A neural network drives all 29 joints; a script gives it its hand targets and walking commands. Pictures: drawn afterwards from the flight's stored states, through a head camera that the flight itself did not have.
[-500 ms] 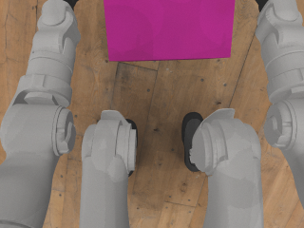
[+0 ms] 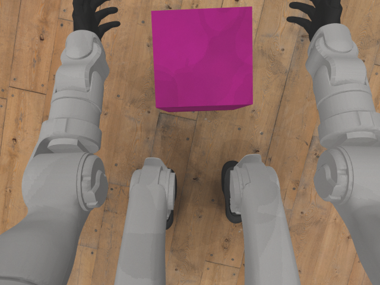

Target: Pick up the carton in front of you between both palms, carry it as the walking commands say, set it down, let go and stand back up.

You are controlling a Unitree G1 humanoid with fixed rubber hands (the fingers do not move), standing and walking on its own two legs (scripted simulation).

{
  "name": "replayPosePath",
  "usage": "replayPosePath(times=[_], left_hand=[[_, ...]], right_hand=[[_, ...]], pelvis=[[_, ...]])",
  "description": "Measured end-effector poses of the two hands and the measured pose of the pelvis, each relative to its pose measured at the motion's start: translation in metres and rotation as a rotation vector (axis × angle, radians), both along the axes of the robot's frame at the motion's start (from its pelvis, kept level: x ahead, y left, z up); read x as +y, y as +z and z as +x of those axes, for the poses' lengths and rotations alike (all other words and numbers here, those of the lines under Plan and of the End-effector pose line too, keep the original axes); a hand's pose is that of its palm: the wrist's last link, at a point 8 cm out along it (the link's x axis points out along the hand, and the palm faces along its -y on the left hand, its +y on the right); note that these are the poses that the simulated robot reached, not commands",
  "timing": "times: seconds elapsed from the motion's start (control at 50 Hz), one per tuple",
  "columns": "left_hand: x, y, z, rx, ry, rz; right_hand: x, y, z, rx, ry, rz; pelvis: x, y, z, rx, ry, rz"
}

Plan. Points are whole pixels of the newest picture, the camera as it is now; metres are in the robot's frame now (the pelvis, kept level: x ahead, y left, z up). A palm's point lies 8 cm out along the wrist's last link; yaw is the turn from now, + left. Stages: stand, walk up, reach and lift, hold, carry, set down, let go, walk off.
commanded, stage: set down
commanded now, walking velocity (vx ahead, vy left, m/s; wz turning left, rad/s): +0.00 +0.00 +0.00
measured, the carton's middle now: (201, 71) +0.52 -0.02 -0.34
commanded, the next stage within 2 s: let go in 0.52 s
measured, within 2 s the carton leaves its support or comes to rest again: neither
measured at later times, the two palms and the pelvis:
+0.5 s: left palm out of the picture +0.54 +0.18 +0.04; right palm out of the picture +0.53 -0.22 +0.04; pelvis +0.03 +0.00 +0.14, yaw +0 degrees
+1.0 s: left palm out of the picture +0.43 +0.21 +0.15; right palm out of the picture +0.41 -0.24 +0.15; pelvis +0.09 +0.00 +0.25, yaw -1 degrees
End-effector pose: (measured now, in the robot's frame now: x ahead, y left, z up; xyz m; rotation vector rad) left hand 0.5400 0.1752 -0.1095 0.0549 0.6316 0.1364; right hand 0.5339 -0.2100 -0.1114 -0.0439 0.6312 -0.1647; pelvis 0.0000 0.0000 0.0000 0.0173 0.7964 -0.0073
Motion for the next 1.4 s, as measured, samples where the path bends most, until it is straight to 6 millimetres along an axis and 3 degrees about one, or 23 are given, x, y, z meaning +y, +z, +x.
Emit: replayPosePath(times=[0.14, 0.46, 0.64, 0.78, 0.92, 1.06, 1.28, 1.4], left_hand=[[0.003, 0.036, 0.000, -0.008, -0.007, 0.005], [0.007, 0.140, -0.002, -0.010, -0.023, -0.002], [0.009, 0.180, -0.010, 0.015, -0.048, 0.028], [0.018, 0.203, -0.053, 0.093, -0.088, 0.091], [0.030, 0.240, -0.095, 0.126, -0.100, 0.096], [0.037, 0.276, -0.133, 0.127, -0.102, 0.085], [0.051, 0.324, -0.215, 0.150, -0.096, 0.083], [0.057, 0.344, -0.247, 0.156, -0.098, 0.086]], right_hand=[[-0.005, 0.036, -0.001, -0.007, 0.004, -0.005], [-0.009, 0.141, -0.003, -0.007, 0.019, 0.003], [-0.010, 0.180, -0.012, 0.021, 0.044, -0.029], [-0.016, 0.203, -0.054, 0.101, 0.089, -0.087], [-0.026, 0.241, -0.099, 0.133, 0.092, -0.088], [-0.027, 0.277, -0.138, 0.134, 0.093, -0.079], [-0.024, 0.326, -0.218, 0.158, 0.095, -0.077], [-0.024, 0.346, -0.249, 0.162, 0.101, -0.079]], pelvis=[[-0.001, 0.035, 0.006, 0.026, 0.000, 0.000], [-0.004, 0.128, 0.024, 0.037, -0.001, 0.001], [-0.004, 0.173, 0.035, 0.010, 0.002, -0.003], [-0.005, 0.210, 0.055, -0.059, 0.000, -0.004], [-0.005, 0.242, 0.078, -0.170, -0.003, -0.008], [-0.004, 0.264, 0.096, -0.280, -0.005, -0.012], [0.000, 0.298, 0.114, -0.541, -0.002, -0.022], [0.002, 0.308, 0.120, -0.694, -0.003, -0.026]])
